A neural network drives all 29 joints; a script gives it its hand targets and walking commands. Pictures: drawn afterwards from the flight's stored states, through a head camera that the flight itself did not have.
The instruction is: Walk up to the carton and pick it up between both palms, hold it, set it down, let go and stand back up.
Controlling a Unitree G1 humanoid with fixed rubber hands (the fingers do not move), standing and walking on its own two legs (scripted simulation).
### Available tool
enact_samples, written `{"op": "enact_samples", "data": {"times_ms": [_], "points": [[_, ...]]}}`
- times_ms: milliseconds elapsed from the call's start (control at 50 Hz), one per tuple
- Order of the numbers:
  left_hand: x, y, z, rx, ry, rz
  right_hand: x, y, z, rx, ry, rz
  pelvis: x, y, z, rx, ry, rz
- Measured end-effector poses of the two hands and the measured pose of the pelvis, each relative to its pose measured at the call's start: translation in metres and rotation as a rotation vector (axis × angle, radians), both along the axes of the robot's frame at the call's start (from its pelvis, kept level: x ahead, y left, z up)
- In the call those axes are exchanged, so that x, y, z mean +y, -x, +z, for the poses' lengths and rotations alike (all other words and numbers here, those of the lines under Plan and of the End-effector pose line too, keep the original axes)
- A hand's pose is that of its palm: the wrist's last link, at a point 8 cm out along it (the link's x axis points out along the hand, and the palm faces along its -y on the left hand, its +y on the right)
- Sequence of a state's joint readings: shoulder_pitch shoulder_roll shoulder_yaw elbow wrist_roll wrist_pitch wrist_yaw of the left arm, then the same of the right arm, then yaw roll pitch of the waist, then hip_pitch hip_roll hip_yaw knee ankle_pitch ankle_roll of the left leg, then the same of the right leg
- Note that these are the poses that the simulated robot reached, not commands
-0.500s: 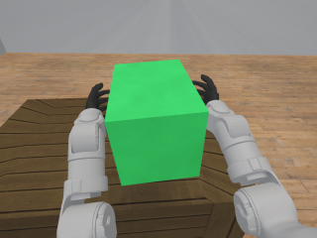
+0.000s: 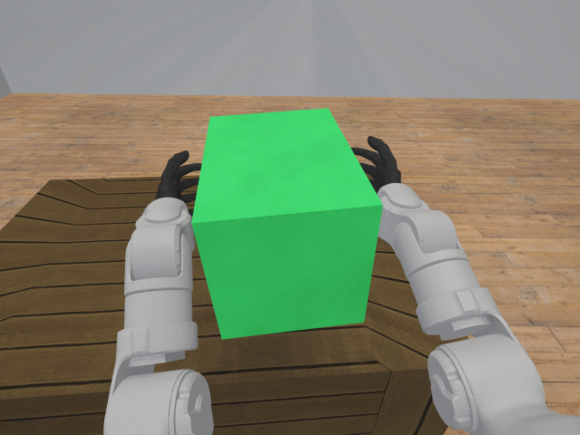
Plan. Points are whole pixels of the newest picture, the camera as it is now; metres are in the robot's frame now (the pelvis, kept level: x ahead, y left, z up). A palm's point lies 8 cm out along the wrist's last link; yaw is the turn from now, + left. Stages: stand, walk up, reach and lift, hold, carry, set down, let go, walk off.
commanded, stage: hold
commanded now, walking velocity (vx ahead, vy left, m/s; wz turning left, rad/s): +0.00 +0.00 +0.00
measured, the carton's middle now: (280, 211) +0.39 +0.00 +0.19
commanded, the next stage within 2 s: set down in 0.80 s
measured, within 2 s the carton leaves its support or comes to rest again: neither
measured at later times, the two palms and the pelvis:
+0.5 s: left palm (173, 208) +0.35 +0.14 +0.22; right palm (386, 193) +0.35 -0.14 +0.23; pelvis +0.00 +0.00 +0.00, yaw +0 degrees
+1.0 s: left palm (173, 207) +0.35 +0.14 +0.22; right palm (385, 190) +0.36 -0.14 +0.23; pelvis -0.01 +0.00 +0.00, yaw +0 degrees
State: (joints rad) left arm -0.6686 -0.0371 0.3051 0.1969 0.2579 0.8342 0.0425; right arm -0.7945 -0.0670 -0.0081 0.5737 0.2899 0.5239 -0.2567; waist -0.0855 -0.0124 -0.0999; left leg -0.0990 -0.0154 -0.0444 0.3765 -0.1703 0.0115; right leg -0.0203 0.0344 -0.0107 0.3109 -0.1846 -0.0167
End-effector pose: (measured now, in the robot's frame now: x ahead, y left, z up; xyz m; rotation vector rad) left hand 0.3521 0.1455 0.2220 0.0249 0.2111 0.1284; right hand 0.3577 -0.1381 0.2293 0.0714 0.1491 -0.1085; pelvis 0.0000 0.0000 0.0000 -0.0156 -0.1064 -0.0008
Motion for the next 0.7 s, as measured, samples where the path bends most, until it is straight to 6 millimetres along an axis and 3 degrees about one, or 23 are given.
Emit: {"op": "enact_samples", "data": {"times_ms": [700], "points": [[-0.0011, 0.0018, 0.0026, -0.003, -0.005, -0.001, -0.0012, 0.002, 0.0006, -0.001, -0.005, -0.001, -0.0004, 0.0014, 0.0, -0.004, -0.001, -0.001]]}}
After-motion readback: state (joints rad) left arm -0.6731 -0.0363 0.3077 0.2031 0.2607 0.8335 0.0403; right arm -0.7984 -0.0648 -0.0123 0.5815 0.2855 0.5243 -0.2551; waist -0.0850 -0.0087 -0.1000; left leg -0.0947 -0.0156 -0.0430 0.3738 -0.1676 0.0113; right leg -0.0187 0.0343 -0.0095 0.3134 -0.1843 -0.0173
